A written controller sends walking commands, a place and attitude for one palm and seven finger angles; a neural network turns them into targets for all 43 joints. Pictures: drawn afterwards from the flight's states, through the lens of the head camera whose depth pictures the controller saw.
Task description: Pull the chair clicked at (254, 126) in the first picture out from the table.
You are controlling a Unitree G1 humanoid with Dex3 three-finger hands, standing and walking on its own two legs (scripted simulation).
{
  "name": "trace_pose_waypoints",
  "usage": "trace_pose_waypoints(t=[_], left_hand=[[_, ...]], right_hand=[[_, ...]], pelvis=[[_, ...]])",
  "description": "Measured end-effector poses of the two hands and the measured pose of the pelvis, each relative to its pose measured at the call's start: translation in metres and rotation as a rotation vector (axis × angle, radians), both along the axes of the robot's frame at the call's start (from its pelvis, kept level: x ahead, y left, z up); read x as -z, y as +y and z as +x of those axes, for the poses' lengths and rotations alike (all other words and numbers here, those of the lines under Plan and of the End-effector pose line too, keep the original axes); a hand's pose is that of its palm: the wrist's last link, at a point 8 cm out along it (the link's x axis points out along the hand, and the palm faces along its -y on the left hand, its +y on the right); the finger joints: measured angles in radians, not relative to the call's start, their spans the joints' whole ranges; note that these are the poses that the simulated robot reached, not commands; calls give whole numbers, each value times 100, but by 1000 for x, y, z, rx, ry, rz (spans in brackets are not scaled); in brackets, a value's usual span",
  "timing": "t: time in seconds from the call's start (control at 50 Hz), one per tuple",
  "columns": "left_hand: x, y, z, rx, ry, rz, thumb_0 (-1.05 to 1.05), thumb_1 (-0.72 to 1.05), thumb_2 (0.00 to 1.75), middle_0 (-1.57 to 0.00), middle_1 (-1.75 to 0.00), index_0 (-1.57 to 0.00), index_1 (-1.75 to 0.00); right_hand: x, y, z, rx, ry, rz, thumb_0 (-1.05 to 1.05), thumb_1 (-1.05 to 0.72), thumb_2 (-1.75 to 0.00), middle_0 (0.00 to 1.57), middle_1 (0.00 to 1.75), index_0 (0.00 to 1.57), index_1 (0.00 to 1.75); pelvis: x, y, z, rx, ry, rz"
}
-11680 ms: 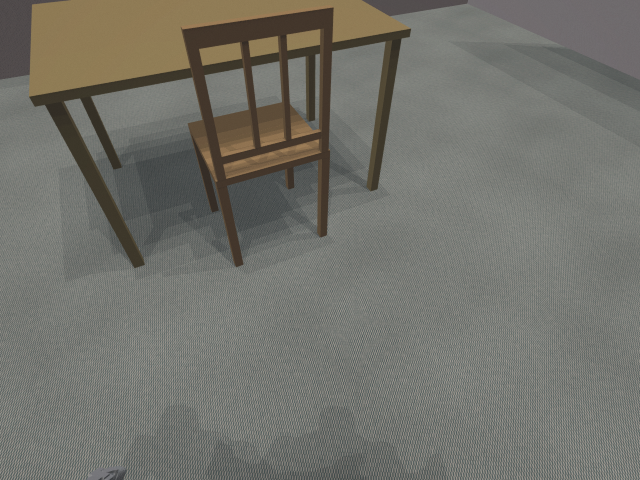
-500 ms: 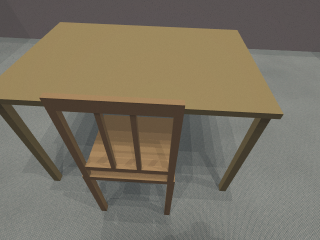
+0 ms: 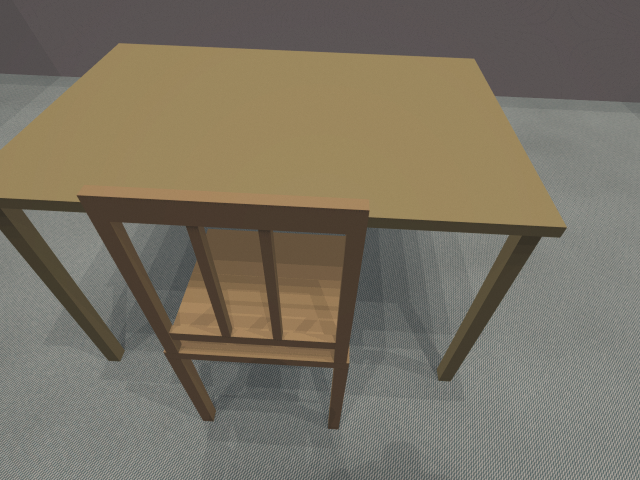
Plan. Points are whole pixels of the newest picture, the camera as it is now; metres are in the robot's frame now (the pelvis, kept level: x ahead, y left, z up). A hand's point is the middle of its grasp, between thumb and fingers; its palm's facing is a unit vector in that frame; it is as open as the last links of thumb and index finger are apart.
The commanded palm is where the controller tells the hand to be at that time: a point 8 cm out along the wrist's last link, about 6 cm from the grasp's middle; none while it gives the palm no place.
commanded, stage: look again from close up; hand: left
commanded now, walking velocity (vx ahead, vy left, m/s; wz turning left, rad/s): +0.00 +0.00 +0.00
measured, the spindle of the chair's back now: (213, 286) +0.44 +0.22 -0.09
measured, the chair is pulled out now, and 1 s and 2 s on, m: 0.00 0.00 0.00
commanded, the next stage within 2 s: raise the hand toward the chair's back in 0.34 s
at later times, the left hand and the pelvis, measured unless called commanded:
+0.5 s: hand out of the picture -0.01 +0.16 -0.16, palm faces +0.10 -0.98 -0.19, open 7.3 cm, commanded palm +0.10 +0.20 -0.08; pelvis +0.00 +0.00 +0.00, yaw +0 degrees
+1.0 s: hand out of the picture +0.13 +0.18 -0.07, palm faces +0.12 -0.99 -0.04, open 10.4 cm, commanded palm +0.12 +0.22 -0.06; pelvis -0.04 -0.01 -0.11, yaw +4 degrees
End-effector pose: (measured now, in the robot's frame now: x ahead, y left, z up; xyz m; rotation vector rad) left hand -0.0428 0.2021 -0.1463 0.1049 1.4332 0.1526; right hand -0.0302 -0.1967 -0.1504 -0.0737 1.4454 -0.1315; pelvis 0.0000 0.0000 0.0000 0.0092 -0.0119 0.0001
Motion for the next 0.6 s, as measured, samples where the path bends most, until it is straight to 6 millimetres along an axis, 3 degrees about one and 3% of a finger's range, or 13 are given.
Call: trace_pose_waypoints(t=[0.46,0.48,0.54,0.6], left_hand=[[0,-2,2,6,-5,3,0,91,90,-19,-29,-20,-30],[-4,-1,12,-30,-51,-5,1,91,90,-19,-29,-20,-30],[-36,29,48,-64,-299,118,7,97,89,-20,-29,-21,-30],[-75,38,103,-64,-624,139,8,96,88,-19,-29,-20,-29]], right_hand=[[1,-2,2,-5,-2,3,0,-91,-90,20,30,20,30],[0,-5,5,-14,-25,-7,1,-92,-90,20,30,20,30],[-5,-24,24,-11,-207,-73,3,-93,-90,20,30,20,30],[-11,-44,60,-39,-415,-133,3,-93,-90,21,30,20,30]], pelvis=[[1,-1,-1,-1,7,-7],[2,0,-2,-5,6,-9],[6,1,-4,-18,11,-3],[13,5,-10,-49,27,-5]])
